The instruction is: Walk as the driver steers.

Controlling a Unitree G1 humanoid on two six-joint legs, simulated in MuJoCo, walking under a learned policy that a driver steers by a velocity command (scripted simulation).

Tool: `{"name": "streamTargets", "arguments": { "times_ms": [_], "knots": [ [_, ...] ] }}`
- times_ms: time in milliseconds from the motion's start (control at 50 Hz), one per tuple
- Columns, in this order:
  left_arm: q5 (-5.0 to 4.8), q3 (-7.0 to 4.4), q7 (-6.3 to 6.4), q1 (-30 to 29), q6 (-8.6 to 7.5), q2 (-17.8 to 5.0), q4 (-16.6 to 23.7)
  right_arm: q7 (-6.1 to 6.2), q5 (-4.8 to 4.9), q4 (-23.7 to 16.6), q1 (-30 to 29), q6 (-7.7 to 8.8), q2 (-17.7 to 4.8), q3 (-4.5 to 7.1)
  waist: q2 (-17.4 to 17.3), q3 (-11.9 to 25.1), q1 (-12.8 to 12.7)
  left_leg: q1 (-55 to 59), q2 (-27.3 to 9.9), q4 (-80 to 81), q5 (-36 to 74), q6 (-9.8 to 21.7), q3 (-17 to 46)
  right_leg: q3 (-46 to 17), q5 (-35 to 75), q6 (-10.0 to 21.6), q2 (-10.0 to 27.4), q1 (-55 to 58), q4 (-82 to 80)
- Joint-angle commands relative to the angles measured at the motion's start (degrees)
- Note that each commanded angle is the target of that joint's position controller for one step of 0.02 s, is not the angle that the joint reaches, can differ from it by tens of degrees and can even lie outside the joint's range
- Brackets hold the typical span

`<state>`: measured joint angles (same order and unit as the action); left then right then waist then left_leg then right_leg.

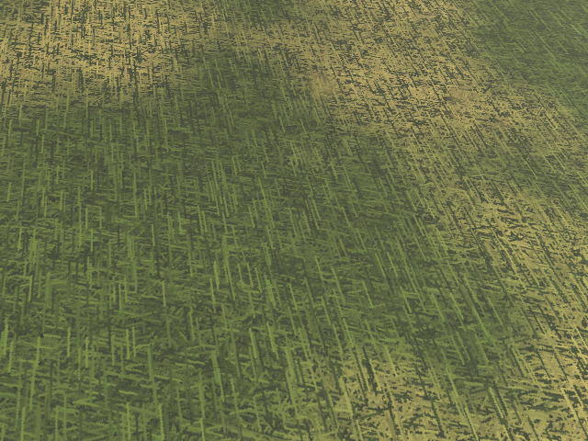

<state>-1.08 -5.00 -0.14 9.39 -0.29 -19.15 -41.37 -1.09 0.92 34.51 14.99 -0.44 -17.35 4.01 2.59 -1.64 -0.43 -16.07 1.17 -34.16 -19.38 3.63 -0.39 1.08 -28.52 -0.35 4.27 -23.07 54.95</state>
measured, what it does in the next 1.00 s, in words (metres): walks ahead: right foot, then left foot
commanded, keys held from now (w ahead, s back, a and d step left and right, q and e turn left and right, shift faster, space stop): w+q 0.24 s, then w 0.30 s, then no key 0.46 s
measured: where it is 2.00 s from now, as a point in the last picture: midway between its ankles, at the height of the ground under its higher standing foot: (265, 425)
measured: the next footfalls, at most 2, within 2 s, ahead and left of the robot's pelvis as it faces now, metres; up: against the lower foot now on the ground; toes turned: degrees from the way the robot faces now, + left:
right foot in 0.42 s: +0.36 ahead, -0.09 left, +0.00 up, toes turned +13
left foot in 0.84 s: +0.53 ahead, +0.19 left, +0.00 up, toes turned +13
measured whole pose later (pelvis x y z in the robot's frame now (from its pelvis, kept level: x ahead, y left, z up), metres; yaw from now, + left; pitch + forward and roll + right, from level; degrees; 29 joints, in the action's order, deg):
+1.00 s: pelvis +0.43 +0.06 +0.00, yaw +13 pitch +1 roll +0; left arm -0.4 -1.5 0.5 12.6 0.5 -17.0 -47.9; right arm -1.2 -1.0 39.7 6.1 2.0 -13.2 1.1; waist 1.5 -3.2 -1.3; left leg -22.9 1.6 -27.9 -6.0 1.9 0.1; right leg -2.1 -33.2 -3.4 1.3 -18.5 51.8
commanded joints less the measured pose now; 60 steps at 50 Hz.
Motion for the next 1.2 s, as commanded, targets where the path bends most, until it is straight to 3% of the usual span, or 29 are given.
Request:
{"name": "streamTargets", "arguments": {
  "times_ms": [20, 60, 180, 280, 360, 400, 420, 440, 460, 480, 500, 520, 560, 620, 660, 760, 800, 840, 860, 880, 900, 920, 960, 1000, 1080, 1120, 1140, 1160, 1200],
  "knots": [
    [-0.01, -1.81, -0.52, -7.46, -3.66, -7.62, 6.83, 0.37, -0.14, -2.49, 4.43, 3.26, -8.99, 2.12, -10.82, -2.33, 2.89, 15.33, -17.36, 24.02, -15.85, 11.47, 31.09, -5.24, 6.59, 1.46, 0.87, -26.20, 8.17],
    [1.31, -1.73, -0.76, -6.89, -4.53, -6.60, 5.80, 1.34, -0.60, -2.54, 3.26, 3.17, -8.39, 1.47, -10.75, -2.00, 1.90, 13.67, -13.55, 24.54, -5.27, 9.56, 25.00, -4.56, 15.09, -0.04, 0.42, -22.06, 3.46],
    [0.97, -0.33, -1.11, -11.07, -5.17, -2.99, 5.56, 2.69, -0.26, 0.35, 7.37, 3.59, -9.42, 1.77, -9.57, -1.70, 3.50, 12.26, -10.20, 23.72, 7.96, 8.01, 18.07, -3.79, 27.66, -3.28, -3.12, -16.72, -14.25],
    [0.39, 0.60, -2.46, -16.64, -6.10, -2.25, 7.32, 2.84, 0.64, 3.40, 10.68, 3.11, -9.60, 1.93, -9.65, -3.31, 5.82, 11.58, -11.22, 21.21, 10.98, 7.96, 19.12, -3.54, 29.39, -2.93, -4.08, -12.65, -23.22],
    [0.28, -0.01, -2.89, -13.48, -6.96, -4.23, 6.92, 2.82, 0.45, 5.06, 10.53, 2.68, -9.61, 2.02, -12.06, -2.87, 4.09, 14.35, -13.45, 18.07, 20.81, 6.50, 20.70, -2.29, 25.48, 0.15, -4.48, -5.96, -26.03],
    [0.56, -1.48, -2.07, -4.44, -7.11, -6.89, 4.80, 2.70, 0.09, 5.01, 9.31, 2.42, -8.45, 1.57, -11.99, 3.15, -0.94, 14.58, -10.06, 7.04, 39.16, 4.38, 17.46, 0.41, 24.92, 3.48, -6.32, 7.21, -29.06],
    [1.22, -2.13, -1.69, 4.72, -7.11, -9.08, 3.56, 2.64, -0.57, 4.09, 8.66, 2.37, -6.65, 0.74, -10.05, 11.46, -5.24, 7.74, -7.32, -5.83, 36.79, 2.48, 15.58, -4.75, 24.83, 7.08, -0.83, 23.00, -26.47],
    [2.29, -3.39, -1.50, 13.51, -6.71, -14.06, 1.72, 2.69, -0.08, 3.19, 14.97, 2.88, -2.07, -0.67, 5.63, 22.34, -4.69, -12.19, 1.28, -28.51, 14.09, -2.34, 10.83, -29.68, 13.60, 16.10, 13.07, 45.30, -28.20],
    [1.10, -2.29, -2.35, 14.85, -6.74, -9.95, 0.22, 2.73, 0.97, 3.46, 15.41, 3.73, -3.43, -0.79, 13.43, 22.16, -4.29, -21.57, 4.08, -38.13, -13.04, -3.12, 13.03, -46.64, 3.94, 18.22, 17.99, 46.31, -38.44],
    [0.23, -1.19, -2.06, 10.97, -6.43, -6.52, 0.36, 2.39, 2.05, 3.25, 10.02, 4.09, -7.96, 0.45, 7.54, 11.87, -4.52, -26.57, 0.44, -41.98, -9.98, -2.81, 12.99, -40.03, -1.13, 16.15, 16.81, 38.44, -39.72],
    [0.51, -0.68, -1.64, 7.92, -5.88, -5.10, 0.87, 2.19, 1.66, 2.41, 5.18, 4.36, -8.29, 0.29, 2.88, 6.28, -3.92, -26.24, -2.36, -41.05, -5.84, -2.26, 10.14, -32.03, 2.02, 14.71, 14.59, 30.75, -40.20],
    [1.00, -0.18, -1.43, 5.78, -5.48, -3.93, 0.67, 1.92, 0.64, 1.58, 1.84, 4.72, -7.46, 0.21, 0.35, 1.93, -2.60, -25.47, -4.33, -37.46, -2.65, -2.10, 8.38, -26.54, 7.73, 14.21, 12.15, 23.51, -41.79],
    [1.86, 0.53, -1.12, 3.33, -5.74, -2.57, 0.86, 1.54, -0.02, 2.17, 2.15, 4.51, -5.77, 0.20, 2.03, 0.17, 0.07, -20.46, -6.75, -32.67, 1.06, -2.45, 7.24, -20.10, 19.67, 13.58, 9.09, 16.49, -44.29],
    [1.25, 0.39, -0.84, 2.90, -6.43, -4.03, -0.61, 1.74, -0.94, 2.19, 2.25, 3.90, -2.81, -0.66, 1.84, 0.12, 1.84, -17.83, -6.33, -24.74, 1.54, -5.05, 4.40, -10.96, 48.89, 14.78, 8.39, 12.68, -43.98],
    [0.94, 0.24, -0.44, 2.27, -5.98, -5.13, -1.23, 1.57, -1.58, 1.62, -0.09, 4.20, -1.31, -1.40, 1.88, 1.19, 1.45, -14.77, -5.77, -15.61, 8.59, -5.79, 2.63, -5.40, 55.86, 13.51, 6.07, 11.83, -43.26],
    [0.11, 0.37, 0.15, 6.62, -4.12, -6.44, -3.72, 0.22, -0.98, 0.40, -7.57, 4.81, -1.99, -1.18, 2.33, 3.58, -1.62, -7.77, -2.56, 0.80, 23.17, -4.55, 2.25, -3.73, 50.23, 10.42, 5.50, 16.34, -40.36],
    [-0.17, 0.29, 0.31, 6.22, -3.42, -6.93, -4.19, -0.14, -1.27, 0.22, -7.35, 5.01, -3.69, -0.39, 2.26, 3.77, -0.43, -5.53, -2.11, 4.19, 21.91, -2.84, 2.83, -5.19, 47.82, 9.19, 6.66, 18.18, -36.64],
    [0.04, 0.77, 0.38, 6.36, -2.98, -5.67, -4.60, 0.21, -2.05, 2.04, -2.33, 5.21, -5.84, 0.76, -0.04, 5.80, 2.41, 3.98, -1.23, 10.07, 28.97, -0.44, 1.90, -4.20, 47.03, 6.45, 3.52, 17.04, -27.57],
    [1.49, 1.66, 0.36, 8.03, -3.28, -3.72, -3.92, 0.79, -2.64, 2.05, 1.15, 5.20, -9.51, 1.52, -5.41, 10.91, 2.99, 14.05, -8.63, 7.40, 52.59, 2.39, 8.27, -1.89, 36.45, 3.46, 0.04, 12.39, -18.07],
    [2.15, 3.62, -0.01, 16.50, -3.29, 1.38, -4.57, 1.21, -3.89, 1.74, 1.86, 4.40, -9.24, 0.86, -16.06, 19.10, -0.20, 28.11, -21.96, 4.63, 66.26, 13.07, 22.74, -1.46, 4.96, -0.41, -4.62, 0.99, -3.07],
    [1.24, 3.25, -0.23, 15.38, -2.43, -1.36, -5.63, 0.87, -2.58, 2.03, 2.54, 3.66, -3.90, -0.47, -14.74, 22.21, 1.65, 26.41, -22.77, 6.36, 61.65, 15.42, 26.52, -5.71, -11.28, -1.94, -4.41, -0.50, 3.10],
    [0.31, 2.44, -0.30, 12.68, -1.48, -4.22, -5.02, 0.30, -1.49, 2.37, 0.03, 3.33, -3.01, -0.94, -11.49, 17.63, 1.43, 21.90, -20.27, 8.43, 50.56, 13.44, 23.94, -6.74, -11.89, -2.44, -2.81, -2.95, 5.54],
    [0.51, 2.07, 0.74, 8.36, 0.76, -3.93, -4.63, -0.21, -1.38, 2.25, -6.64, 2.90, -3.21, -1.05, -7.49, 9.53, -0.03, 10.92, -16.67, 13.06, 32.57, 9.64, 19.52, -5.62, -8.10, -3.44, -0.71, -3.52, 1.61],
    [0.89, 2.16, 1.63, 8.90, 2.44, -2.80, -5.09, -0.01, -2.32, 2.50, -11.15, 2.38, -4.78, -0.44, -10.85, 6.61, -2.15, 0.18, -13.21, 16.65, 22.09, 7.90, 15.38, -3.67, -2.56, -4.47, -0.92, 4.31, -6.00],
    [1.61, 2.53, 1.72, 10.75, 2.40, -0.66, -7.20, 0.84, -2.00, 4.18, -12.42, 1.94, -3.38, -0.75, -10.35, 8.05, -2.97, -4.50, -10.35, 16.41, 9.38, 6.28, 10.47, -0.88, 14.67, -3.02, -2.27, 15.17, -20.43],
    [3.08, 2.63, 1.55, 8.55, 2.20, -1.25, -6.32, 0.97, -1.90, 6.29, -9.70, 1.88, -1.31, -1.49, -7.89, 5.74, -2.30, -7.60, -7.21, 16.15, -6.03, 1.31, 8.98, -2.59, 20.00, -0.80, -0.94, 17.76, -26.82],
    [2.98, 2.38, 1.80, 6.62, 2.08, -3.83, -4.83, 0.96, -2.39, 7.01, -8.48, 1.76, -1.43, -1.52, -4.36, 2.58, -0.71, -7.63, -4.83, 14.18, -10.10, -1.24, 7.56, -6.01, 16.28, 1.02, 2.49, 14.24, -30.42],
    [2.22, 1.80, 1.84, 4.40, 1.83, -5.74, -5.61, 1.21, -2.18, 6.95, -7.67, 1.51, -1.06, -1.32, 3.19, -0.21, 1.51, -1.94, -1.96, 12.67, -5.13, -3.14, 3.98, -6.36, 2.33, 2.98, 2.10, 3.99, -32.17],
    [2.49, 2.85, 1.69, 1.99, 0.40, -2.06, -5.41, 1.83, -2.05, 7.60, -8.82, 1.52, -1.85, -0.99, 3.88, -1.12, 1.27, 4.53, -1.96, 8.61, 3.43, -3.17, 3.73, -6.25, 0.32, 1.76, 1.29, -0.68, -34.86]
  ]
}}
